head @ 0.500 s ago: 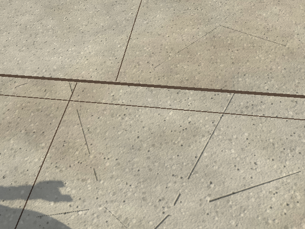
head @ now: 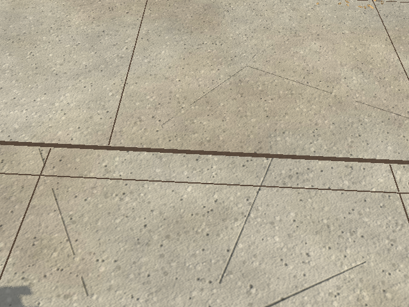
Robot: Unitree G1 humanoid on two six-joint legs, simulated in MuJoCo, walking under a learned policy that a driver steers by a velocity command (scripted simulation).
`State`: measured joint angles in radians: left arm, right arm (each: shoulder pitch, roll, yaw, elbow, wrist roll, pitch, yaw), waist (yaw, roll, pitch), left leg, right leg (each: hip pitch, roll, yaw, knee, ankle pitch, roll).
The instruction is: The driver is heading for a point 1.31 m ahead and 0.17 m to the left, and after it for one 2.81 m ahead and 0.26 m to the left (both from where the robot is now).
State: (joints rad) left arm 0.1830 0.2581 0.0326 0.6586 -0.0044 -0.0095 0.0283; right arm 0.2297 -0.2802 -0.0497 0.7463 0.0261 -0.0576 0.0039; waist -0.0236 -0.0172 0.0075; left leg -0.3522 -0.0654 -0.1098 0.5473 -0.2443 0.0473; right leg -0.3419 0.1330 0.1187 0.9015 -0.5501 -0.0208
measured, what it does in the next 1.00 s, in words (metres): walks ahead: right foot, then left foot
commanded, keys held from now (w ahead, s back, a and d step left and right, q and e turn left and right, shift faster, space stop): w+q+shift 0.36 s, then w+shift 0.04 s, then w+e+shift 0.60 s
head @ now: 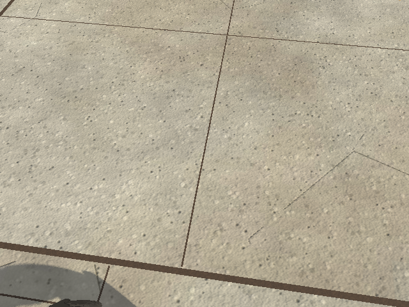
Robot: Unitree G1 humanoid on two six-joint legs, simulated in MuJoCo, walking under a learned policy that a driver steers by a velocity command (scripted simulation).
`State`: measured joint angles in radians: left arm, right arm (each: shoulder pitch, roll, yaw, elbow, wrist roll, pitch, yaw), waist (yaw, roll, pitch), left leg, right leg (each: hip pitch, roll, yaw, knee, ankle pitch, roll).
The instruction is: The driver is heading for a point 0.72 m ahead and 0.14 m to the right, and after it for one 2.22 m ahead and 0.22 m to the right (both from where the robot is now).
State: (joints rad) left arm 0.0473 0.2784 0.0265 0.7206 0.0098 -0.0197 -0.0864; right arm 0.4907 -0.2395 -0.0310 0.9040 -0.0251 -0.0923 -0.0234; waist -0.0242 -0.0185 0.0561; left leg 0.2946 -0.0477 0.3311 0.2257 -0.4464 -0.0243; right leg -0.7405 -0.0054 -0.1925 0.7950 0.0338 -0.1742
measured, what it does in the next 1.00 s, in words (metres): walks ahead, turning right: right foot, then left foot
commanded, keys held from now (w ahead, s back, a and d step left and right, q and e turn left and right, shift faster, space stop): w+e+shift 0.40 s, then w+shift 0.16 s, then q+shift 0.44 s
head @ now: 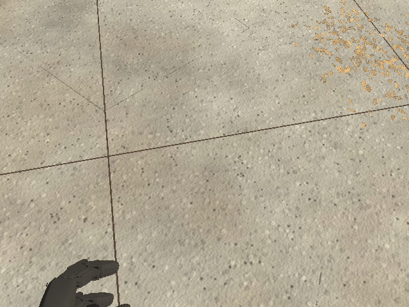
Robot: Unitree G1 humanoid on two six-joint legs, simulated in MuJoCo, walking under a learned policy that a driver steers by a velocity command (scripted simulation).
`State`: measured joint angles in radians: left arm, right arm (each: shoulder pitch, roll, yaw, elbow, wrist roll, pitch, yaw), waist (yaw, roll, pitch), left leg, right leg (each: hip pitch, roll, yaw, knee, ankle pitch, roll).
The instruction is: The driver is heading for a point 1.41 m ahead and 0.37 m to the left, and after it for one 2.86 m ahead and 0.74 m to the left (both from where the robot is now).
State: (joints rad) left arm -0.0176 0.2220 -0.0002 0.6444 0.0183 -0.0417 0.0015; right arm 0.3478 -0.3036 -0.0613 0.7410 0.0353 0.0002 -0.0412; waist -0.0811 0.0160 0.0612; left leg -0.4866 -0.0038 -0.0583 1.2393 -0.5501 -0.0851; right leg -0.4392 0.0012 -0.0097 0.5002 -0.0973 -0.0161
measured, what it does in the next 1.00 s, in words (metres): walks ahead: left foot, then right foot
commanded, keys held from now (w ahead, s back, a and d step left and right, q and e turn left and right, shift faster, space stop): q+shift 0.46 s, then shift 0.02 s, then e+shift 0.52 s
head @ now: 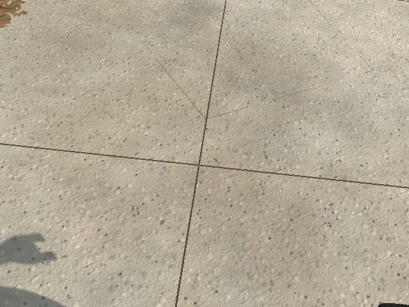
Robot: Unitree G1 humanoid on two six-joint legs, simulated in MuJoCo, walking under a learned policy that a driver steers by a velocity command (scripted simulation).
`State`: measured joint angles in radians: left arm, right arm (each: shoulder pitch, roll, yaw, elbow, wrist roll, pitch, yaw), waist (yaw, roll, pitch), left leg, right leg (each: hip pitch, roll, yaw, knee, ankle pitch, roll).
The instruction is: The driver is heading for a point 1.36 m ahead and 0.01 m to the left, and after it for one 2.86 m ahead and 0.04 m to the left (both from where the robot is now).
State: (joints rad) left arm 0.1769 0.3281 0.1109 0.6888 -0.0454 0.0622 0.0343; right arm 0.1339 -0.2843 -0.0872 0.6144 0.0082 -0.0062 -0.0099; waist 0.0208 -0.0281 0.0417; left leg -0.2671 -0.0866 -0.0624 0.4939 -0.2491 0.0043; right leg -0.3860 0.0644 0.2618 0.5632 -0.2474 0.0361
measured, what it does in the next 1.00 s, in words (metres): steps on the spot: right foot, then left foot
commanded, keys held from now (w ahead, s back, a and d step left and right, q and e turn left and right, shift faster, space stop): e+shift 0.18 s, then shift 0.04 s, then q+shift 0.56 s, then w+q+shift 0.12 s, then w+e+shift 0.10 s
